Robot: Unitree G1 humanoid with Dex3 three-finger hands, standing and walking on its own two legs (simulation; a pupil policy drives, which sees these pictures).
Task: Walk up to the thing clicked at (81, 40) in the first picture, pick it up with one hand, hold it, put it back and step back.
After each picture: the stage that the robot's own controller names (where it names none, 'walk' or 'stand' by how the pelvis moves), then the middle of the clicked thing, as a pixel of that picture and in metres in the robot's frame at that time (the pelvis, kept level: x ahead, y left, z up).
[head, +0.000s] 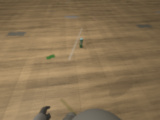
stand; (81, 43) +1.56 +0.23 -0.66
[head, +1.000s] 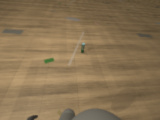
walk; (82, 48) +1.43 +0.11 -0.64
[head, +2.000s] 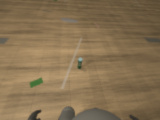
walk; (79, 63) +0.90 +0.11 -0.64
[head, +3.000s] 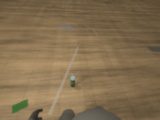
walk; (72, 81) +0.57 +0.18 -0.65
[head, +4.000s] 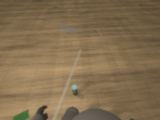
stand; (74, 90) +0.43 +0.17 -0.63
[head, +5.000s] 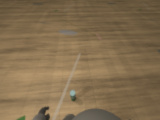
stand; (73, 96) +0.38 +0.18 -0.66
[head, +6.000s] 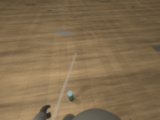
stand; (70, 96) +0.36 +0.22 -0.65
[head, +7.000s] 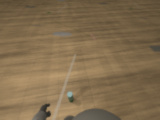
stand; (70, 97) +0.37 +0.22 -0.66
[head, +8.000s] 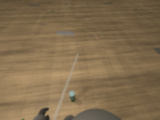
stand; (72, 96) +0.37 +0.19 -0.66
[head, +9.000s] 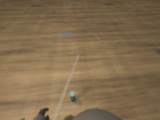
stand; (72, 96) +0.38 +0.18 -0.66
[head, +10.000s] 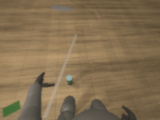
go down; (69, 80) +0.42 +0.18 -0.56
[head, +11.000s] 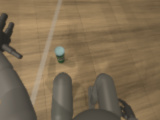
go down; (60, 56) +0.47 +0.21 -0.25
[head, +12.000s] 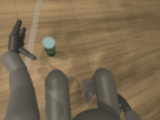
close in; (50, 48) +0.47 +0.23 -0.22
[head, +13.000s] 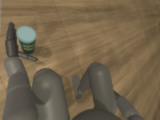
close; (28, 43) +0.46 +0.26 -0.17
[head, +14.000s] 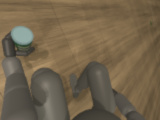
lift; (23, 43) +0.44 +0.27 -0.17
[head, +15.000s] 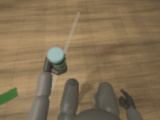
lift; (59, 63) +0.35 +0.20 +0.02
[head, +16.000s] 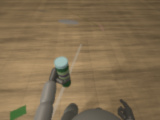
hold; (64, 74) +0.30 +0.18 +0.03
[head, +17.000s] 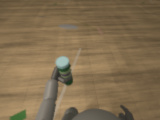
hold; (66, 73) +0.31 +0.17 +0.04
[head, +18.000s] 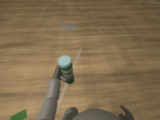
hold; (67, 72) +0.32 +0.16 +0.05
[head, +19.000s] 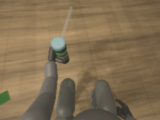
crouch; (62, 53) +0.44 +0.17 -0.03
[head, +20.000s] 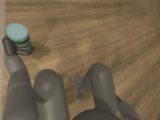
lower; (23, 43) +0.45 +0.28 -0.18
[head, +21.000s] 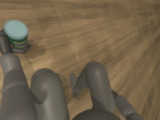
lower; (19, 40) +0.46 +0.28 -0.18
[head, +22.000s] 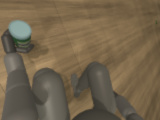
lower; (22, 40) +0.46 +0.28 -0.17
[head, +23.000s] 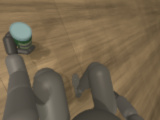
lower; (24, 42) +0.45 +0.28 -0.16
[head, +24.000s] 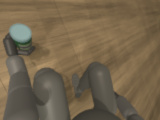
rest; (24, 43) +0.45 +0.28 -0.17
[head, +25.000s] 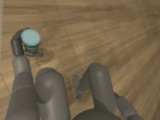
open; (31, 45) +0.45 +0.25 -0.18
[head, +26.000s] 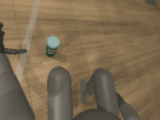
stand; (51, 48) +0.45 +0.23 -0.20
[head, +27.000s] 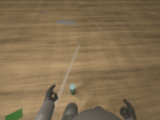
stand; (72, 89) +0.39 +0.15 -0.57
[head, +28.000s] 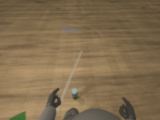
stand; (74, 94) +0.39 +0.15 -0.60
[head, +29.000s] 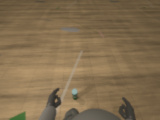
stand; (74, 94) +0.38 +0.15 -0.60
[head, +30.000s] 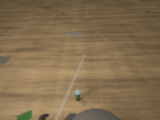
stand; (77, 95) +0.41 +0.15 -0.65
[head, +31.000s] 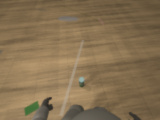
walk; (81, 82) +0.46 +0.08 -0.63
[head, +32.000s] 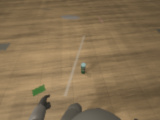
walk; (83, 68) +0.71 +0.11 -0.63
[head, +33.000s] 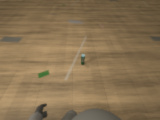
stand; (82, 59) +1.04 +0.11 -0.64
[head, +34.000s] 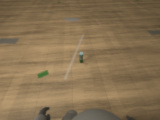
stand; (81, 57) +1.04 +0.18 -0.65
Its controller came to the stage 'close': yes
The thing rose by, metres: 0.70
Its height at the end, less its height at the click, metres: +0.00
